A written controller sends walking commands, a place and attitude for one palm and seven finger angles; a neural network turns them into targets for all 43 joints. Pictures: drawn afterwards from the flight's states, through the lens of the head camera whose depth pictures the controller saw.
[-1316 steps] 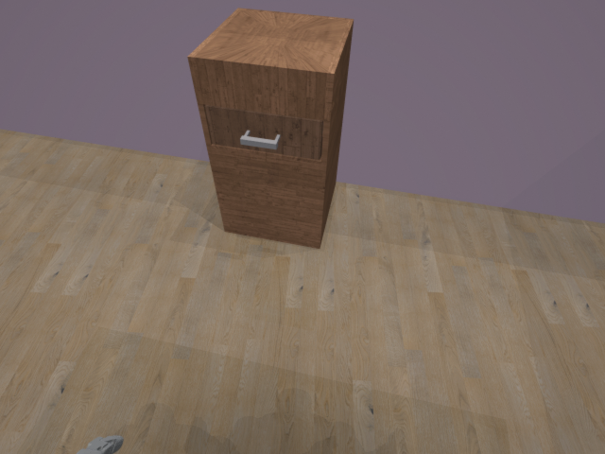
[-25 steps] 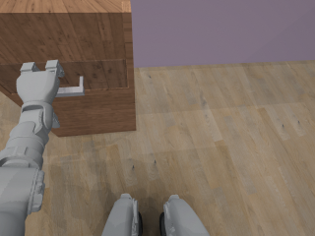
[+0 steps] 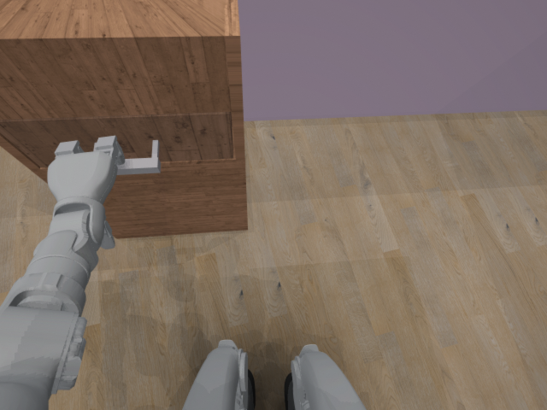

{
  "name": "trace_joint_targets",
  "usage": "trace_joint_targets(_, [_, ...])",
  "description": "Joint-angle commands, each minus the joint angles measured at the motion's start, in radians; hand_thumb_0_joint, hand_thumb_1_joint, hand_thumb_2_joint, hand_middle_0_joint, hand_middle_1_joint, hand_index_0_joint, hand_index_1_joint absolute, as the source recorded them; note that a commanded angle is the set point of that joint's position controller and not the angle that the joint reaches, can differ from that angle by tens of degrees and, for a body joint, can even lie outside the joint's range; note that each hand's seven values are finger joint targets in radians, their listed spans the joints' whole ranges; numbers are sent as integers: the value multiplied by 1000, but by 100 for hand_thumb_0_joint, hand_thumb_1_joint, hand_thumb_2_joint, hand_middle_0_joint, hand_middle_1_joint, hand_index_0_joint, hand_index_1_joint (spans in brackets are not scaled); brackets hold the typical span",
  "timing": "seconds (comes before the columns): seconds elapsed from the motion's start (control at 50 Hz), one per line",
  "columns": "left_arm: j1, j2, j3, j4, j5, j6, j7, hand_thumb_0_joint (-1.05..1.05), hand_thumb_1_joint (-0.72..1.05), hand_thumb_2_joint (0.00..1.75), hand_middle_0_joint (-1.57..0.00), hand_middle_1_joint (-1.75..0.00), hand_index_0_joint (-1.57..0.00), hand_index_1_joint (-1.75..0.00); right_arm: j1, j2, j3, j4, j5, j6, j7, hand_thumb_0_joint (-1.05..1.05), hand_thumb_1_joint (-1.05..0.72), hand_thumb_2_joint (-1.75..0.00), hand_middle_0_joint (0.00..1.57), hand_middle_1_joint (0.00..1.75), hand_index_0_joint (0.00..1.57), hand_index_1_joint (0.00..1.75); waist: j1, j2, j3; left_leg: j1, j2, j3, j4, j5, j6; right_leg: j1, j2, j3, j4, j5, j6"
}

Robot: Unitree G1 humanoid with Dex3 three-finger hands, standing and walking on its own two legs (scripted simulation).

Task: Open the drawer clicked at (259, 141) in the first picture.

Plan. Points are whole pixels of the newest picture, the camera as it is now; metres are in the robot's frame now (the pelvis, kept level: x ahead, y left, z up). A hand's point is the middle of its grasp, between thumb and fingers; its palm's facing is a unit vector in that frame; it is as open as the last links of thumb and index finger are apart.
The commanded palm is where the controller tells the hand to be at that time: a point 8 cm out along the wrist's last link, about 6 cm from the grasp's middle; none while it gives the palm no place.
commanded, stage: re-aim the fingers above the handle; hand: left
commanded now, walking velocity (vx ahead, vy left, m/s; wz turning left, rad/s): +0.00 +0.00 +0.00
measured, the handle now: (126, 157) +0.54 +0.27 -0.11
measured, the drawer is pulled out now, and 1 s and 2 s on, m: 0.00 0.00 0.00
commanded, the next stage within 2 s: lower the fingers behind the handle in 0.54 s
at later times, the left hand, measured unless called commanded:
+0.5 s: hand (121, 205) +0.42 +0.25 -0.08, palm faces -0.27 -0.09 -0.96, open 13.8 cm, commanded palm +0.46 +0.24 +0.00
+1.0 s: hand (106, 186) +0.45 +0.27 -0.06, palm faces -0.13 -0.01 -0.99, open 13.9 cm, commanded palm +0.45 +0.25 -0.03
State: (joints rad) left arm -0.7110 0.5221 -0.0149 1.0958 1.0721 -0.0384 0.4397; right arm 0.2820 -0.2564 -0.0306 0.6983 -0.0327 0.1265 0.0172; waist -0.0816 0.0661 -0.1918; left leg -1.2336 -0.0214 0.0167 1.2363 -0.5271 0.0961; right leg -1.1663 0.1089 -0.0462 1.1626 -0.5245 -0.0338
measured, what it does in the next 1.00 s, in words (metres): stands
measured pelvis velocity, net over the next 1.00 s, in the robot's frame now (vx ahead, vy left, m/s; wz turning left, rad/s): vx -0.02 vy -0.01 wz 0.00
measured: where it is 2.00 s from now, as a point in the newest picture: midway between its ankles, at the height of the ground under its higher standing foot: outside the picture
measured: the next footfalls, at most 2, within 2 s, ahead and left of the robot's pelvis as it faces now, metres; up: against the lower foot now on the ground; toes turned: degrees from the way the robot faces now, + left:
none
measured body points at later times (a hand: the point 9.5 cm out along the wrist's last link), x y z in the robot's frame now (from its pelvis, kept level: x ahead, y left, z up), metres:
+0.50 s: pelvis +0.00 +0.00 +0.00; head +0.15 +0.03 +0.43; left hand +0.43 +0.25 -0.02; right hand +0.03 -0.26 -0.12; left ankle +0.01 +0.06 -0.63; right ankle +0.00 -0.11 -0.63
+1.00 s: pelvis -0.02 -0.01 -0.02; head +0.14 +0.02 +0.40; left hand +0.45 +0.27 -0.01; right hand +0.01 -0.28 -0.14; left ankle +0.01 +0.06 -0.63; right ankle +0.00 -0.11 -0.63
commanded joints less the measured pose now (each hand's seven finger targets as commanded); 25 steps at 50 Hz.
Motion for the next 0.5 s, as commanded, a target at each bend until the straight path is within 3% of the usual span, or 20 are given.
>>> trace_joint_targets(0.0, [-404, 125, 5, -351, -5, -136, -10, 0, -50, 30, -30, -120, -30, -120, 165, -168, -75, -31, -2, -19, -44, 0, -90, -90, 20, 30, 20, 30, -75, 88, -568, 623, 45, -118, -114, 505, -57, 102, -11, 27, -127, 336, -13])
trace_joint_targets(0.04, [-437, 211, 72, -370, 45, -185, 34, 0, -50, 30, -30, -120, -30, -120, 162, -170, -71, -17, -8, -20, -52, 0, -90, -90, 20, 30, 20, 30, -60, 127, -528, 601, 46, -128, -102, 507, -66, 31, -10, 22, -101, 299, -21])
trace_joint_targets(0.06, [-446, 293, 139, -376, 62, -197, 71, 0, -50, 30, -30, -120, -30, -120, 155, -176, -64, -10, -15, -15, -52, 0, -90, -90, 20, 30, 20, 30, -36, 165, -501, 581, 46, -128, -101, 515, -75, 8, -11, 19, -88, 285, -29])
trace_joint_targets(0.08, [-426, 296, 155, -338, 87, -194, 116, 0, -50, 30, -30, -120, -30, -120, 147, -172, -59, -17, -22, -10, -48, 0, -90, -90, 20, 30, 20, 30, -34, 168, -494, 560, 44, -134, -88, 517, -77, -20, -11, 12, -69, 269, -30])
trace_joint_targets(0.12, [-396, 336, 215, -231, 102, -146, 196, 0, -50, 30, -30, -120, -30, -120, 126, -174, -45, -21, -33, 1, -33, 0, -90, -90, 20, 30, 20, 30, -24, 136, -421, 442, 40, -125, -70, 460, -74, -36, -13, 4, -48, 232, -31])
trace_joint_targets(0.16, [-356, 369, 244, -136, 100, -64, 252, 0, -50, 30, -30, -120, -30, -120, 110, -181, -34, -43, -39, 5, -14, 0, -90, -90, 20, 30, 20, 30, -2, 125, -418, 376, 25, -104, -73, 441, -71, 16, -16, 6, -43, 240, -30])
trace_joint_targets(0.2, [-329, 357, 222, -55, 104, 21, 265, 0, -50, 30, -30, -120, -30, -120, 121, -188, -33, -63, -31, 6, 2, 0, -90, -90, 20, 30, 20, 30, 1, 104, -472, 383, 24, -95, -83, 450, -73, 68, -15, 0, -43, 277, -23])
trace_joint_targets(0.22, [-303, 317, 191, -24, 97, 59, 249, 0, -50, 30, -30, -120, -30, -120, 134, -190, -35, -72, -25, 6, 10, 0, -90, -90, 20, 30, 20, 30, 0, 97, -521, 412, 25, -92, -91, 473, -72, 103, -13, 0, -49, 312, -18])
trace_joint_targets(0.28, [-251, 218, 97, -12, 47, 120, 118, 0, -50, 30, -30, -120, -30, -120, 172, -196, -47, -84, 1, 8, 16, 0, -90, -90, 20, 30, 20, 30, -15, 51, -617, 523, 36, -97, -114, 537, -75, 186, -7, -3, -78, 394, -4])
trace_joint_targets(0.32, [-334, 134, -10, -121, 1, 98, 7, 0, -50, 30, -30, -120, -30, -120, 173, -193, -54, -79, 13, 1, -3, 0, -90, -90, 20, 30, 20, 30, -72, -4, -636, 547, 42, -102, -118, 489, -59, 210, -8, 14, -118, 392, 8])
trace_joint_targets(0.36, [-450, 50, -92, -255, -45, 17, -78, 0, -50, 30, -30, -120, -30, -120, 171, -179, -59, -64, 13, -19, -30, 0, -90, -90, 20, 30, 20, 30, -130, -34, -597, 551, 45, -115, -124, 413, -42, 193, -17, 26, -151, 345, 10])
trace_joint_targets(0.4, [-500, 119, -49, -353, -49, -89, -104, 0, -50, 30, -30, -120, -30, -120, 172, -179, -65, -36, 13, -41, -57, 0, -90, -90, 20, 30, 20, 30, -118, 21, -581, 562, 41, -118, -121, 364, -38, 137, -18, 38, -146, 285, 1])
trace_joint_targets(0.42, [-528, 167, -23, -375, -26, -128, -94, 0, -50, 30, -30, -120, -30, -120, 169, -177, -60, -22, 15, -48, -68, 0, -90, -90, 20, 30, 20, 30, -111, 49, -567, 554, 41, -123, -119, 355, -41, 93, -20, 39, -135, 254, -2])
trace_joint_targets(0.46, [-585, 205, 7, -419, 7, -182, -48, 0, -50, 30, -30, -120, -30, -120, 177, -177, -60, -1, 6, -60, -76, 0, -90, -90, 20, 30, 20, 30, -99, 157, -490, 588, 41, -141, -128, 361, -60, -20, -18, 21, -115, 215, -22])
trace_joint_targets(0.48, [-580, 245, 42, -420, 39, -208, -9, 0, -50, 30, -30, -120, -30, -120, 178, -178, -59, -1, 2, -60, -77, 0, -90, -90, 20, 30, 20, 30, -86, 186, -486, 598, 45, -158, -121, 383, -75, -69, -17, 10, -88, 205, -25])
